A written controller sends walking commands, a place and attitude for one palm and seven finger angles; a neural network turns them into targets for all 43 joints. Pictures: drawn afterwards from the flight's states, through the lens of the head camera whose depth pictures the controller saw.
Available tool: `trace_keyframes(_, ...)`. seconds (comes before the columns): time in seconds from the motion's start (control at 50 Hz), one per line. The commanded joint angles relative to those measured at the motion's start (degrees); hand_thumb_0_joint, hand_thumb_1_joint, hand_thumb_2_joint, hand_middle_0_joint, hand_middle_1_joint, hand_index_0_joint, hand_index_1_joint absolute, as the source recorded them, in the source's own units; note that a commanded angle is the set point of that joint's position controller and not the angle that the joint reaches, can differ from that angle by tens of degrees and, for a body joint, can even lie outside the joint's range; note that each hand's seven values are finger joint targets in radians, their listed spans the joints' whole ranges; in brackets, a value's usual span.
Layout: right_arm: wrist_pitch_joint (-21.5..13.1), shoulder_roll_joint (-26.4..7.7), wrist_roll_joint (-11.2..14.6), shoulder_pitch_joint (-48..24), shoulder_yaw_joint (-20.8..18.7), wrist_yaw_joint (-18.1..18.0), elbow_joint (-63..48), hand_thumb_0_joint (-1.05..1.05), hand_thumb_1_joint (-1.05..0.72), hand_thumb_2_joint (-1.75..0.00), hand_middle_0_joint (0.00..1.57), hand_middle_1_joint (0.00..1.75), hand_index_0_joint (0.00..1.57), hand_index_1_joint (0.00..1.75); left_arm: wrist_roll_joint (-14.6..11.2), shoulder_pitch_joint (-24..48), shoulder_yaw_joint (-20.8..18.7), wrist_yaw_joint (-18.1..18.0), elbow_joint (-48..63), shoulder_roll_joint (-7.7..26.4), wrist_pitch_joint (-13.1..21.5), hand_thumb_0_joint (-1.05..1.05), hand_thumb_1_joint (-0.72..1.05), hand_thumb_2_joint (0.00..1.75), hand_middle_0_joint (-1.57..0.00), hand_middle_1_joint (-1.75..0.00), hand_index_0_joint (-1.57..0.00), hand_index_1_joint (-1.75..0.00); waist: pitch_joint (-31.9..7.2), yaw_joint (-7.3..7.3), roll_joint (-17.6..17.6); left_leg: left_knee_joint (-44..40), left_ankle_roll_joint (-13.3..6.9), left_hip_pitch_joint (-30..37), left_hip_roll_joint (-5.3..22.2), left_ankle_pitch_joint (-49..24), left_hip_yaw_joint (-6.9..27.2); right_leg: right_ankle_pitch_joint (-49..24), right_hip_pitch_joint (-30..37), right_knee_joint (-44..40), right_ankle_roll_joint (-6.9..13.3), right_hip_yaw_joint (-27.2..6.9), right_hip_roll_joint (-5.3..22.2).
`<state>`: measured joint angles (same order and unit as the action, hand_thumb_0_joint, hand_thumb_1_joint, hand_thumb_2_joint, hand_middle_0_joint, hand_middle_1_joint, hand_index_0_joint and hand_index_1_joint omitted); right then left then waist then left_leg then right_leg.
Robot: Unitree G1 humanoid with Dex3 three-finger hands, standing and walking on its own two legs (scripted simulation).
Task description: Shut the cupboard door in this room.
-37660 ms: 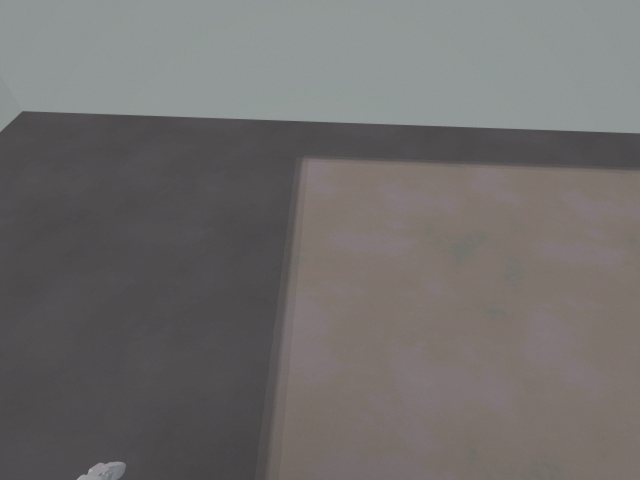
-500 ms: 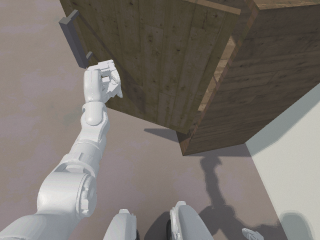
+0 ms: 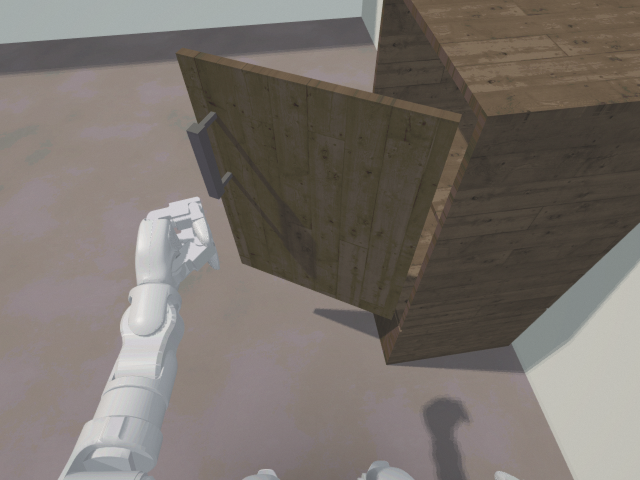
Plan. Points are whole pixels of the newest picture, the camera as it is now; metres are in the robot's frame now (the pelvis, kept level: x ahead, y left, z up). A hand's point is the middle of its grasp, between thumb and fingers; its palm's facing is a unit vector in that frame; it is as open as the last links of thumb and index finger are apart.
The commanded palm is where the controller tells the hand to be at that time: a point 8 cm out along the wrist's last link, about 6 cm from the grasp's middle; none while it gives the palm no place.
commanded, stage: draw the hand back to the body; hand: left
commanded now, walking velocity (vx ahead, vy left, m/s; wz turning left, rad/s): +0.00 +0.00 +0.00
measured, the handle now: (213, 156) +0.64 +0.20 -0.01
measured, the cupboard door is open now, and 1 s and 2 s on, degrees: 58 58 58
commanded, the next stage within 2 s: step back with the hand held close in 1.16 s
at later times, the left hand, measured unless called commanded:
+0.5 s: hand (68, 301) +0.27 +0.23 +0.15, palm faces +0.29 -0.91 -0.30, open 4.0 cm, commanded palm +0.22 +0.28 +0.17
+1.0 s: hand out of the picture +0.20 +0.29 +0.20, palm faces +0.50 -0.76 -0.41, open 7.2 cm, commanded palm +0.15 +0.31 +0.22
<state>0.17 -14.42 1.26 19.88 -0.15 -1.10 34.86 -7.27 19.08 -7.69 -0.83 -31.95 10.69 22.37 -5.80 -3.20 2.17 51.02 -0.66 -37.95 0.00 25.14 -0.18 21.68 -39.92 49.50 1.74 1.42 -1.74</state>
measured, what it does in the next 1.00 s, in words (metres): stands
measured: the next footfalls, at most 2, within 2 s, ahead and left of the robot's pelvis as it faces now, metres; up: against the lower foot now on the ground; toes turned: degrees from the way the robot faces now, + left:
none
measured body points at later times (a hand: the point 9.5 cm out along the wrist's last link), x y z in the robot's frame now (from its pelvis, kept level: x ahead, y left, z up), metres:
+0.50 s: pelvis +0.03 +0.01 +0.05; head +0.02 -0.01 +0.50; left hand +0.25 +0.28 +0.17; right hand +0.24 -0.18 -0.03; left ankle +0.00 +0.11 -0.69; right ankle +0.03 -0.10 -0.69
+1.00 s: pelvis +0.02 +0.01 +0.05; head +0.00 -0.02 +0.50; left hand +0.17 +0.32 +0.23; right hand +0.21 -0.21 -0.04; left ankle +0.00 +0.11 -0.69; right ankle +0.03 -0.10 -0.69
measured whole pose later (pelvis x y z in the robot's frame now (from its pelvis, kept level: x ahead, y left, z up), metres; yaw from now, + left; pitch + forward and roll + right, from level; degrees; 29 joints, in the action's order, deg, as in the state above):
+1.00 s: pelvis +0.02 +0.01 +0.05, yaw +1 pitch -4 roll +0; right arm -5.2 -13.8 0.9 12.2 1.1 -4.8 36.5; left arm -3.6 -25.9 -19.5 -6.7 20.3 19.4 3.8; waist 0.7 4.2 4.7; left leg 24.8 -1.6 -4.7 -1.6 15.6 0.7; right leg 13.4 -6.5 24.2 0.5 1.7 -0.3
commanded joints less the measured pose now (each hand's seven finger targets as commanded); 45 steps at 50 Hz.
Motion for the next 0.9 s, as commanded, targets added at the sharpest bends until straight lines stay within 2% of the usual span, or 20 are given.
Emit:
trace_keyframes(0.0, -3.4, -6.9, 1.2, -4.2, -2.0, -1.2, -8.8, 0.00, -0.90, -0.90, 0.20, 0.30, 0.20, 0.30, -2.7, 10.2, -1.7, 2.7, 16.8, 7.9, -0.5, 0.00, 0.90, 0.90, -1.24, -1.44, -1.24, -1.44, -13.5, 1.54, -3.1, -10.9, -0.9, 7.6, -0.7, -9.3, -0.4, -11.1, 17.3, -10.3, -0.6, -1.0, 0.9)
trace_keyframes(0.02, -3.6, -6.9, 1.5, -5.0, -1.8, -1.4, -9.2, 0.00, -0.90, -0.90, 0.20, 0.30, 0.20, 0.30, -3.0, 8.8, -1.6, 3.0, 18.6, 8.0, -1.3, 0.00, 0.90, 0.90, -1.22, -1.41, -1.22, -1.41, -12.9, 1.76, -0.7, -11.5, -1.0, 8.9, -0.7, -9.9, -0.5, -11.7, 17.6, -10.7, -0.5, -1.0, 1.0)
trace_keyframes(0.06, -4.3, -6.6, 1.7, -6.5, -1.5, -1.6, -10.1, 0.00, -0.90, -0.90, 0.20, 0.30, 0.20, 0.30, -3.6, 7.1, -1.4, 3.5, 23.6, 7.9, -2.2, 0.00, 0.90, 0.90, -1.16, -1.35, -1.16, -1.35, -12.7, 2.31, -1.9, -12.7, -0.9, 11.0, -0.5, -11.6, 0.1, -13.2, 19.0, -10.7, -0.4, -0.3, 0.9)
trace_keyframes(0.08, -2.4, -5.4, 1.7, -9.0, -2.0, -2.6, -10.8, 0.00, -0.90, -0.90, 0.20, 0.30, 0.20, 0.30, 2.3, 5.8, 1.9, 0.7, 28.6, 12.6, -4.7, 0.00, 0.90, 0.90, -1.13, -1.32, -1.13, -1.32, -16.1, 2.71, -2.0, -15.4, -1.1, 15.2, -0.7, -13.1, -0.4, -13.5, 23.7, -13.5, -0.6, -3.3, 2.3)
trace_keyframes(0.12, -1.6, -5.1, 1.6, -10.3, -1.5, -3.8, -11.8, 0.00, -0.90, -0.90, 0.20, 0.30, 0.20, 0.30, 2.9, 1.8, 1.3, -1.9, 34.6, 12.3, -8.3, 0.00, 0.90, 0.90, -1.08, -1.26, -1.08, -1.26, -14.2, 2.79, 0.2, -17.4, -1.3, 18.3, -0.5, -16.1, -0.2, -16.4, 26.4, -15.5, -0.5, -2.5, 2.5)
trace_keyframes(0.18, -0.9, -4.4, 1.5, -12.5, -0.5, -4.9, -11.4, 0.00, -0.90, -0.90, 0.20, 0.30, 0.20, 0.30, 3.4, -4.5, 1.1, -3.6, 36.8, 12.0, -12.1, 0.00, 0.90, 0.90, -1.00, -1.17, -1.00, -1.17, -6.9, 2.95, -2.8, -20.8, -1.4, 20.4, 0.0, -16.7, -0.1, -16.7, 27.5, -18.9, -0.8, -1.6, 2.4)
trace_keyframes(0.22, -1.0, -4.5, 1.5, -13.5, -0.1, -5.4, -11.1, 0.00, -0.90, -0.90, 0.20, 0.30, 0.20, 0.30, 3.6, -6.1, 0.6, -4.0, 39.1, 12.6, -13.5, 0.00, 0.90, 0.90, -0.94, -1.11, -0.94, -1.11, -4.6, 3.14, -1.8, -23.1, -1.3, 23.1, 0.2, -17.1, 0.3, -15.8, 28.4, -21.0, -0.6, -1.2, 2.2)
trace_keyframes(0.32, -2.1, -4.2, 0.7, -14.4, 0.9, -5.3, -10.6, 0.00, -0.90, -0.90, 0.20, 0.30, 0.20, 0.30, 3.8, -13.4, -0.3, -4.5, 45.6, 12.4, -16.1, 0.00, 0.90, 0.90, -0.81, -0.96, -0.81, -0.96, -2.8, 3.89, 0.9, -26.9, -0.8, 28.8, 0.5, -22.1, 0.8, -19.0, 32.6, -24.3, -0.4, -0.2, 2.1)
trace_keyframes(0.36, -2.6, -4.0, 0.4, -14.9, 1.1, -5.0, -10.6, 0.00, -0.90, -0.90, 0.20, 0.30, 0.20, 0.30, 3.8, -16.1, -2.2, -4.8, 48.5, 13.5, -16.5, 0.00, 0.90, 0.90, -0.75, -0.90, -0.75, -0.90, -2.4, 4.36, -0.4, -28.1, -0.6, 29.8, 0.8, -24.2, 1.0, -20.7, 34.3, -25.1, -0.4, 0.0, 2.1)
trace_keyframes(0.38, -2.9, -3.8, 0.3, -15.2, 1.2, -4.8, -10.6, 0.00, -0.90, -0.90, 0.20, 0.30, 0.20, 0.30, 3.9, -17.3, -2.2, -4.7, 50.7, 13.2, -16.8, 0.00, 0.90, 0.90, -0.72, -0.87, -0.72, -0.87, -2.7, 4.39, 1.5, -28.4, -0.5, 30.9, 0.8, -25.6, 0.8, -21.4, 34.8, -25.4, -0.4, 0.0, 2.2)
trace_keyframes(0.44, -3.6, -3.8, -0.1, -15.2, 1.3, -4.3, -10.4, 0.00, -0.90, -0.90, 0.20, 0.30, 0.20, 0.30, 3.8, -22.6, -4.9, -5.0, 54.2, 14.7, -17.3, 0.00, 0.90, 0.90, -0.64, -0.78, -0.64, -0.78, -2.1, 5.05, 0.6, -29.5, -0.2, 31.5, 1.0, -28.1, 1.2, -22.5, 36.7, -26.4, -0.4, 0.3, 2.2)
trace_keyframes(0.58, -5.2, -3.6, -0.6, -15.9, 0.9, -3.6, -9.7, 0.00, -0.90, -0.90, 0.20, 0.30, 0.20, 0.30, 3.8, -31.9, -11.2, -5.6, 62.0, 17.7, -17.4, 0.00, 0.90, 0.90, -0.45, -0.57, -0.45, -0.57, -0.8, 6.01, 1.9, -29.8, 0.1, 32.0, 1.3, -31.5, 1.0, -23.9, 38.1, -27.5, -0.6, 0.3, 2.3)
trace_keyframes(0.6, -5.5, -3.7, -0.6, -15.7, 0.7, -3.5, -9.6, 0.00, -0.90, -0.90, 0.20, 0.30, 0.20, 0.30, 3.9, -32.2, -12.4, -5.8, 63.9, 18.7, -17.2, 0.00, 0.90, 0.90, -0.42, -0.54, -0.42, -0.54, -1.8, 6.04, 2.1, -29.8, 0.3, 32.3, 1.2, -32.2, 1.2, -24.1, 38.6, -27.3, -0.6, 0.4, 2.4)
trace_keyframes(0.62, -5.8, -4.0, -0.7, -15.9, 0.6, -3.5, -9.2, 0.00, -0.90, -0.90, 0.20, 0.30, 0.20, 0.30, 3.8, -34.7, -14.2, -6.0, 63.3, 19.9, -17.2, 0.00, 0.90, 0.90, -0.39, -0.51, -0.39, -0.51, -0.5, 6.41, 0.9, -29.8, 0.2, 31.6, 1.3, -32.0, 1.3, -23.8, 38.5, -27.6, -0.6, 0.5, 2.2)
trace_keyframes(0.66, -6.2, -3.7, -0.5, -15.9, 0.4, -3.4, -9.2, 0.00, -0.90, -0.90, 0.20, 0.30, 0.20, 0.30, 3.6, -36.5, -15.3, -6.1, 65.2, 19.9, -16.8, 0.00, 0.90, 0.90, -0.34, -0.45, -0.34, -0.45, -0.5, 6.49, 2.3, -29.8, 0.3, 31.7, 1.3, -31.6, 1.1, -23.4, 38.3, -27.5, -0.8, 0.5, 2.5)
trace_keyframes(0.76, -7.4, -3.8, -0.2, -16.0, -0.2, -3.6, -8.8, 0.00, -0.90, -0.90, 0.20, 0.30, 0.20, 0.30, 3.1, -41.1, -21.0, -6.6, 67.3, 22.9, -15.5, 0.00, 0.90, 0.90, -0.20, -0.30, -0.20, -0.30, 1.3, 7.13, 1.7, -30.4, 0.2, 30.3, 1.3, -27.3, 0.9, -20.1, 37.5, -27.9, -0.7, 0.4, 2.3)
trace_keyframes(0.8, -7.7, -4.1, -0.2, -15.5, -0.3, -3.6, -8.1, 0.00, -0.90, -0.90, 0.20, 0.30, 0.20, 0.30, 3.3, -41.3, -17.5, -6.3, 64.5, 19.1, -15.6, 0.00, 0.90, 0.90, -0.20, -0.30, -0.20, -0.30, 4.5, 6.25, 0.6, -30.7, -0.1, 29.6, 1.2, -24.6, 0.7, -18.0, 35.2, -28.4, -0.9, 0.4, 2.3)
trace_keyframes(0.82, -7.9, -4.5, -0.1, -15.6, -0.6, -3.7, -7.9, 0.00, -0.90, -0.90, 0.20, 0.30, 0.20, 0.30, 3.4, -40.9, -16.9, -6.2, 63.2, 18.8, -15.5, 0.00, 0.90, 0.90, -0.20, -0.30, -0.20, -0.30, 5.9, 6.03, -1.0, -30.9, -0.3, 29.6, 1.2, -23.1, 0.7, -16.6, 34.1, -29.1, -0.9, 0.4, 2.2)
trace_keyframes(0.84, -7.9, -4.7, -0.1, -15.5, -0.6, -3.7, -7.8, 0.00, -0.90, -0.90, 0.20, 0.30, 0.20, 0.30, 3.4, -39.9, -16.1, -6.2, 62.9, 18.1, -15.5, 0.00, 0.90, 0.90, -0.20, -0.30, -0.20, -0.30, 6.5, 5.74, -0.6, -31.1, -0.5, 29.7, 1.2, -21.3, 0.7, -14.9, 33.4, -29.3, -1.0, 0.2, 2.2)
trace_keyframes(0.88, -8.3, -4.9, -0.2, -15.4, -0.9, -4.1, -7.7, 0.00, -0.90, -0.90, 0.20, 0.30, 0.20, 0.30, 3.6, -38.1, -17.3, -6.6, 63.5, 19.8, -15.0, 0.00, 0.90, 0.90, -0.20, -0.30, -0.20, -0.30, 5.2, 6.02, -0.3, -31.1, -0.9, 29.7, 0.9, -19.4, 0.7, -13.4, 33.7, -29.4, -1.0, -0.1, 2.3)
